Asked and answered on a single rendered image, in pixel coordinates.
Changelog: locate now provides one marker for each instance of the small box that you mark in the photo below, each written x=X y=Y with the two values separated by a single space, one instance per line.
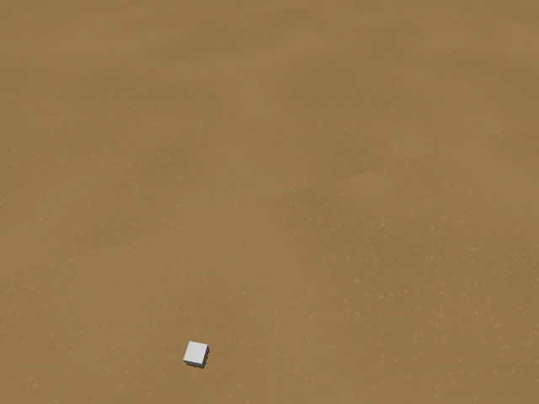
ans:
x=196 y=353

